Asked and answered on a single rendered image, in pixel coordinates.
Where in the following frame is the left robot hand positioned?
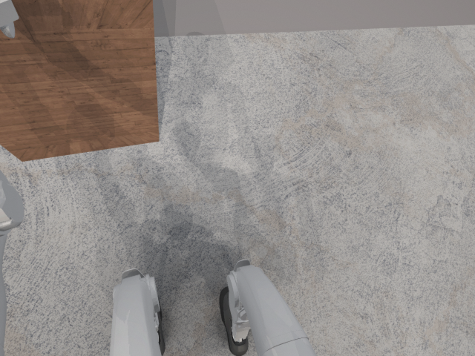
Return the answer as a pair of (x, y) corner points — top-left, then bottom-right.
(0, 0), (19, 39)

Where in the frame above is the right robot thigh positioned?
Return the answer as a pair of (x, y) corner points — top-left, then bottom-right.
(227, 265), (317, 356)

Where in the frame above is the cabinet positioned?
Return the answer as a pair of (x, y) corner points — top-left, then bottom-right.
(0, 0), (159, 162)

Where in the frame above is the robot left upper arm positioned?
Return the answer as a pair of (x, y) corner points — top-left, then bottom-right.
(0, 170), (24, 356)

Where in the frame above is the robot right shin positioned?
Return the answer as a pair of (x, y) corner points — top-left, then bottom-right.
(229, 260), (263, 342)

